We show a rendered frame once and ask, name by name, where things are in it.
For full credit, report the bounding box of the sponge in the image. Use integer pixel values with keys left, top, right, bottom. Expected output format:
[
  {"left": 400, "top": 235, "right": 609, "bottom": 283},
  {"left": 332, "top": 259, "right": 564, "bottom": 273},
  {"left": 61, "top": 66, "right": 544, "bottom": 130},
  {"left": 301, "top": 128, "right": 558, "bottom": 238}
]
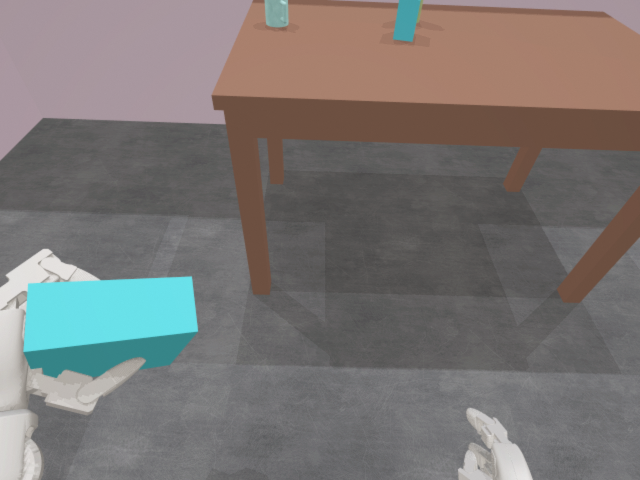
[{"left": 23, "top": 277, "right": 198, "bottom": 378}]

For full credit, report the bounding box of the robot left forearm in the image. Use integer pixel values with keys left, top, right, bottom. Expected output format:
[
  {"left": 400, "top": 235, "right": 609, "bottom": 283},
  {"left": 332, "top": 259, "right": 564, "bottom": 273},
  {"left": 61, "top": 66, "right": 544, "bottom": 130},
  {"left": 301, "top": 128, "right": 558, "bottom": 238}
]
[{"left": 0, "top": 409, "right": 44, "bottom": 480}]

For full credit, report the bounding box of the right robot hand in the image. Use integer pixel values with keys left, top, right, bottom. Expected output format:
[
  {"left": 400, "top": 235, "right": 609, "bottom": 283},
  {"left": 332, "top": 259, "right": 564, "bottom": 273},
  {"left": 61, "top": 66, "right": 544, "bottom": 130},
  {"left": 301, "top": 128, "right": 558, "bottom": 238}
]
[{"left": 458, "top": 408, "right": 533, "bottom": 480}]

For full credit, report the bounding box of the table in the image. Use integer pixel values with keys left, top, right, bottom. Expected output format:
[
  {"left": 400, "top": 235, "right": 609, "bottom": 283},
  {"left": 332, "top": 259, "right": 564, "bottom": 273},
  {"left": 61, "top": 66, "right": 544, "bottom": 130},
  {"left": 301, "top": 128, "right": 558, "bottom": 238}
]
[{"left": 211, "top": 0, "right": 640, "bottom": 303}]

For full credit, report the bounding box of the left robot hand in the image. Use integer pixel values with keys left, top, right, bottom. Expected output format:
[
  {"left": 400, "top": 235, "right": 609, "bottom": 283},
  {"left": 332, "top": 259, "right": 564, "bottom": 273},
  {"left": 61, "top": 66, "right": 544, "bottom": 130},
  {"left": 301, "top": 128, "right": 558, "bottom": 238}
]
[{"left": 0, "top": 249, "right": 146, "bottom": 415}]

